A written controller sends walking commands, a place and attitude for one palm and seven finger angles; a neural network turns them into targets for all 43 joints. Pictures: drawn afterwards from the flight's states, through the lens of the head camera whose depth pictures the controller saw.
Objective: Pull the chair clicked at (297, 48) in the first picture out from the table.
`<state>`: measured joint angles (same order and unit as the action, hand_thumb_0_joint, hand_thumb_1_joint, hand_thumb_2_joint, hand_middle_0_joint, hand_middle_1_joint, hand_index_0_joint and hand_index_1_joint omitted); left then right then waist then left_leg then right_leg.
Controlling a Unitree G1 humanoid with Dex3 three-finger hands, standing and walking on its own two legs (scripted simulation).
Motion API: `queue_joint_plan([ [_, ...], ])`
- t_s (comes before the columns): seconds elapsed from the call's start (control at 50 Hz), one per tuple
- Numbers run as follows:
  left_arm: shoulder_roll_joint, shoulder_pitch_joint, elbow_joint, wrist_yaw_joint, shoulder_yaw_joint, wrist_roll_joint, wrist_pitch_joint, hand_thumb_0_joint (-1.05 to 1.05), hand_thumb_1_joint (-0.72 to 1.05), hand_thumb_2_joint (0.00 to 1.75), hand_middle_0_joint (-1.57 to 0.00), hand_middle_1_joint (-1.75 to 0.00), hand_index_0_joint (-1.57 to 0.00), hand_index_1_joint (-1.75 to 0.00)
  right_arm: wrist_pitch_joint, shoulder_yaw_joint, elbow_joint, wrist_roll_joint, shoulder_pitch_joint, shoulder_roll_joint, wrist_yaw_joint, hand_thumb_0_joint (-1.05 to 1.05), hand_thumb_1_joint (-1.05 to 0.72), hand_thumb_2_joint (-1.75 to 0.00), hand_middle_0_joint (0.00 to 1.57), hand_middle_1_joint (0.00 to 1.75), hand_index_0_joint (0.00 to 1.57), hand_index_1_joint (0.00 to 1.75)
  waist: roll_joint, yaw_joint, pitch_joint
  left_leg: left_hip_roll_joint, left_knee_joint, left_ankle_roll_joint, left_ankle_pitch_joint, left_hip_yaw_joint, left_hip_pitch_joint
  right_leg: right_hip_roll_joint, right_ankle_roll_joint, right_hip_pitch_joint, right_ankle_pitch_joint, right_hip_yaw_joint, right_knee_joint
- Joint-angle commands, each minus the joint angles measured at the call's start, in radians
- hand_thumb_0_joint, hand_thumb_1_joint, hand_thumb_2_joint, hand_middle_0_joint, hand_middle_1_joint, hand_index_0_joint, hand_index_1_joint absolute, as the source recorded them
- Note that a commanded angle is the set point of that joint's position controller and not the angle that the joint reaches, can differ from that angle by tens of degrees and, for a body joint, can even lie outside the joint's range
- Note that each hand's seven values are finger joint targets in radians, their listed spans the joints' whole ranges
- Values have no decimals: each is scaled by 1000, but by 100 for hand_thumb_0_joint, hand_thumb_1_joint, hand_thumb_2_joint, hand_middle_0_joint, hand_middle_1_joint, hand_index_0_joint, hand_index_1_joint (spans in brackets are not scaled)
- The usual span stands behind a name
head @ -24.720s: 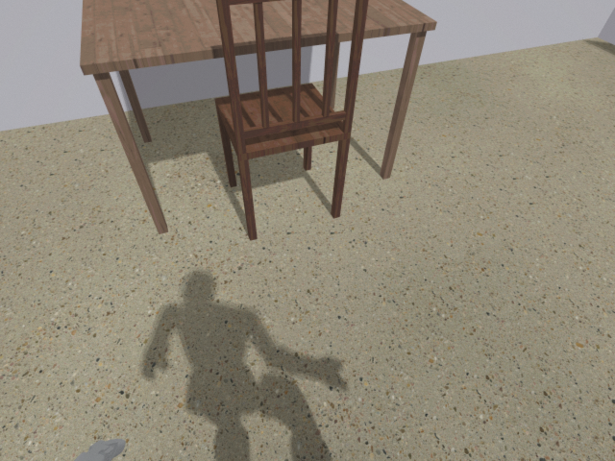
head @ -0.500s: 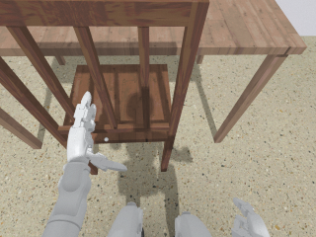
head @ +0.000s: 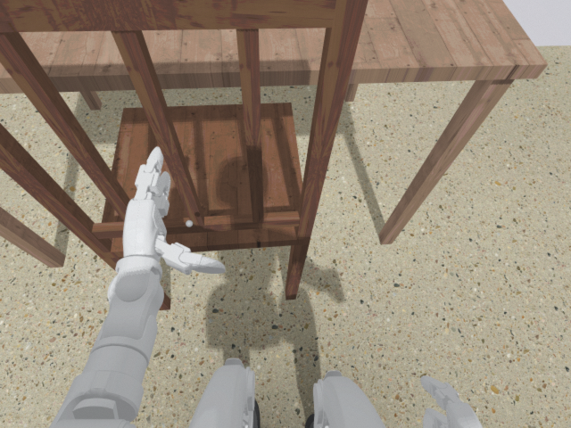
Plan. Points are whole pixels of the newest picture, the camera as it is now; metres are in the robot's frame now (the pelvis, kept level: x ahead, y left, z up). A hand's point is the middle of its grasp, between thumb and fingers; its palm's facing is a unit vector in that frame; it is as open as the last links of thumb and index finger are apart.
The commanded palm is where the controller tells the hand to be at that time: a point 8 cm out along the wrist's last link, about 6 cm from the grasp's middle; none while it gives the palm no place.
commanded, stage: push the fingers through the gap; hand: left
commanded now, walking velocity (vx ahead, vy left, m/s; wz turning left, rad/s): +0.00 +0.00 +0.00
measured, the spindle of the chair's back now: (174, 156) +0.46 +0.16 +0.08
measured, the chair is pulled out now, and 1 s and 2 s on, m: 0.00 0.00 0.00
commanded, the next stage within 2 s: hook a spindle and tug to test in 0.78 s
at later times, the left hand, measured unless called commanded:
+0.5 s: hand (193, 189) +0.44 +0.14 +0.03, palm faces +0.09 -0.99 -0.05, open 16.9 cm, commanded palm +0.41 +0.18 +0.02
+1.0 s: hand (194, 197) +0.43 +0.14 +0.02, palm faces +0.08 -1.00 -0.03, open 16.8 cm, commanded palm +0.41 +0.18 +0.02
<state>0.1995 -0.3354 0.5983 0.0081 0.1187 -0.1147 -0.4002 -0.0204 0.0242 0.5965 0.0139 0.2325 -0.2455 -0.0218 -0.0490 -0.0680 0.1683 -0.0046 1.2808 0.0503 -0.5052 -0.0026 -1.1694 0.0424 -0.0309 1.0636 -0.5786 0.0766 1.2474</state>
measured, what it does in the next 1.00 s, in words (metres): stands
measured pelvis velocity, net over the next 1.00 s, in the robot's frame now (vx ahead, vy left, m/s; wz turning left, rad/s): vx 0.00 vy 0.00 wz -0.01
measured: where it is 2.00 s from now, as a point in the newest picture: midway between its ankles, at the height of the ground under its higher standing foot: outside the picture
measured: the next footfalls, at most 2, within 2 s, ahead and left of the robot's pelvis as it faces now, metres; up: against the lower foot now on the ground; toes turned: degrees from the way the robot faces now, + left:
none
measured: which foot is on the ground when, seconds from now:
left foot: down 0.00-1.00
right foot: down 0.00-1.00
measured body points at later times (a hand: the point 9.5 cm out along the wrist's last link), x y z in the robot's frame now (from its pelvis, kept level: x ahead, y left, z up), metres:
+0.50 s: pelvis +0.00 +0.00 +0.00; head +0.12 +0.01 +0.43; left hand +0.43 +0.19 +0.03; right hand +0.09 -0.26 -0.13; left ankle +0.05 +0.09 -0.62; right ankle +0.01 -0.11 -0.62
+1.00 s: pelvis +0.00 +0.00 +0.00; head +0.13 +0.01 +0.43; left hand +0.42 +0.20 +0.02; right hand +0.10 -0.26 -0.12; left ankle +0.05 +0.09 -0.62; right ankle +0.01 -0.11 -0.62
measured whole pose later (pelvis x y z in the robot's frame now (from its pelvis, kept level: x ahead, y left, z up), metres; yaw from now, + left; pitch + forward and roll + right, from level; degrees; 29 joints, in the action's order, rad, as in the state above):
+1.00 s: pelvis +0.00 +0.00 +0.00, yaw +0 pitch +24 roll -3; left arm 0.22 -0.51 0.80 0.01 0.20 -0.09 -0.48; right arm 0.01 0.01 0.62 0.02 0.24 -0.25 -0.03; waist -0.05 -0.09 0.17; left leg -0.01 1.28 0.05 -0.50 0.00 -1.20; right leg 0.05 -0.03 1.10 -0.58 0.07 1.25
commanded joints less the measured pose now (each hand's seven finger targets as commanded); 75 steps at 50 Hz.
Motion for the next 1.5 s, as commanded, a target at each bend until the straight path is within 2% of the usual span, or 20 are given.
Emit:
queue_joint_plan([
  [0.0, 139, -293, -349, 18, 63, -16, -118, 0, -50, 30, -6, -8, -6, -8, -41, -66, -110, 5, 52, -152, 11, 0, -90, -90, 20, 30, 20, 30, -46, 0, 520, -9, -163, -39, 384, 97, 521, -5, -6, -148, 350, -51, -177],
  [0.08, 97, -347, -209, 49, 29, 20, -143, 0, -50, 30, -6, -8, -6, -8, -40, -62, -66, 11, 56, -147, 8, 0, -90, -90, 20, 30, 20, 30, 8, -48, 364, -14, -147, -31, 275, 101, 422, -3, 0, -51, 256, -43, -177],
  [0.14, 105, -372, -56, 38, 40, 39, -131, 0, -50, 30, -6, -8, -6, -8, -32, -58, -54, 8, 54, -157, 8, 0, -90, -90, 20, 30, 20, 30, 26, -55, 282, -5, -153, -25, 149, 91, 323, -4, -4, -28, 158, -51, -194],
  [0.24, 135, -455, -42, 14, 75, 25, -112, 0, -50, 30, -6, -8, -6, -8, -20, -62, -70, 7, 70, -163, 6, 0, -90, -90, 20, 30, 20, 30, -49, -36, 414, -2, -152, -31, 215, 86, 399, -6, -9, -55, 208, -57, -189],
  [0.36, 195, -567, -111, 36, 118, 27, -161, 0, -50, 30, -6, -8, -6, -8, -25, -64, -56, 16, 93, -160, 6, 0, -90, -90, 20, 30, 20, 30, -72, -45, 524, -7, -125, -36, 332, 94, 456, 1, -4, -68, 301, -58, -150],
  [0.38, 179, -562, -95, 39, 107, 32, -163, 0, -50, 30, -6, -8, -6, -8, -23, -64, -51, 18, 97, -156, 3, 0, -90, -90, 20, 30, 20, 30, -80, -48, 513, -9, -126, -37, 336, 93, 463, 2, -4, -57, 302, -56, -154],
  [0.46, 154, -468, 56, 36, 108, 45, -126, 0, -50, 30, -6, -8, -6, -8, -6, -64, -46, 16, 111, -162, -7, 0, -90, -90, 20, 30, 20, 30, 14, -56, 431, -4, -131, -26, 279, 77, 365, 5, -1, -77, 286, -57, -172],
  [0.52, 167, -470, 87, 21, 126, 37, -108, 0, -50, 30, -6, -8, -6, -8, 8, -61, -55, 10, 110, -164, -8, 0, -90, -90, 20, 30, 20, 30, 32, -50, 398, 2, -139, -21, 231, 61, 305, 2, 0, -109, 264, -69, -190],
  [0.6, 201, -465, -51, 15, 155, 12, -143, 0, -50, 30, -6, -8, -6, -8, 7, -66, -75, 11, 109, -160, -9, 0, -90, -90, 20, 30, 20, 30, -22, -22, 495, 2, -139, -25, 320, 57, 380, 2, -4, -162, 351, -76, -179],
  [0.64, 196, -482, -105, 19, 142, 10, -167, 0, -50, 30, -6, -8, -6, -8, 4, -67, -69, 15, 111, -153, -9, 0, -90, -90, 20, 30, 20, 30, -31, -31, 514, 1, -133, -26, 351, 56, 405, 3, 0, -174, 387, -79, -177],
  [0.76, 148, -495, -18, 12, 88, 34, -166, 0, -50, 30, -6, -8, -6, -8, 1, -69, -41, 11, 117, -158, -7, 0, -90, -90, 20, 30, 20, 30, -19, -66, 404, -6, -132, -24, 281, 71, 384, 3, 0, -71, 295, -65, -179],
  [0.86, 148, -492, 19, 0, 96, 22, -143, 0, -50, 30, -6, -8, -6, -8, 5, -69, -47, 9, 111, -165, -3, 0, -90, -90, 20, 30, 20, 30, -23, -57, 408, -5, -142, -27, 271, 79, 399, 2, -4, -61, 272, -58, -186],
  [0.96, 159, -522, -46, 19, 103, 22, -161, 0, -50, 30, -15, -35, -15, -35, 3, -69, -58, 13, 103, -160, -6, 0, -90, -90, 20, 30, 20, 30, -56, -49, 475, -5, -132, -30, 324, 81, 443, 3, -4, -71, 312, -57, -169],
  [1.04, 165, -543, -16, 35, 107, 38, -169, 0, -50, 30, -22, -57, -22, -57, 6, -67, -47, 17, 104, -157, -7, 0, -90, -90, 20, 30, 20, 30, -23, -60, 448, -5, -127, -28, 300, 81, 410, 4, -1, -66, 297, -58, -169],
  [1.06, 167, -538, -22, 36, 108, 43, -171, 0, -50, 30, -24, -63, -24, -63, 6, -66, -53, 18, 105, -158, -8, 0, -90, -90, 20, 30, 20, 30, -47, -54, 456, -5, -128, -30, 309, 82, 417, 5, -4, -64, 299, -58, -164],
  [1.12, 162, -487, 8, 33, 110, 40, -156, 0, -50, 30, -29, -79, -29, -79, 14, -66, -59, 15, 101, -159, -10, 0, -90, -90, 20, 30, 20, 30, -8, -51, 455, -3, -132, -28, 302, 75, 395, 4, -2, -92, 311, -60, -172],
  [1.16, 142, -503, 7, 27, 91, 41, -149, 0, -50, 30, -32, -90, -32, -90, 16, -66, -60, 13, 106, -158, -12, 0, -90, -90, 20, 30, 20, 30, -34, -54, 452, -3, -134, -29, 308, 77, 409, 4, -4, -79, 310, -57, -171],
  [1.32, 127, -471, -81, 46, 81, 26, -163, 0, -5, 49, -46, -134, -46, -134, 17, -71, -61, 16, 110, -155, -14, 0, -90, -90, 20, 30, 20, 30, -35, -41, 502, -9, -143, -36, 374, 87, 473, 6, -4, -99, 350, -49, -170],
  [1.36, 128, -453, -53, 53, 85, 30, -161, 0, 6, 54, -50, -145, -50, -145, 19, -70, -60, 16, 109, -155, -16, 0, -90, -90, 20, 30, 20, 30, -6, -49, 467, -7, -141, -31, 352, 81, 441, 7, -2, -100, 345, -52, -175],
  [1.48, 132, -494, -16, 51, 74, 52, -167, 0, 40, 68, -50, -145, -50, -145, 23, -67, -53, 14, 105, -155, -15, 0, -90, -90, 20, 30, 20, 30, -12, -57, 403, -5, -142, -28, 280, 76, 392, 4, -4, -75, 289, -59, -183],
])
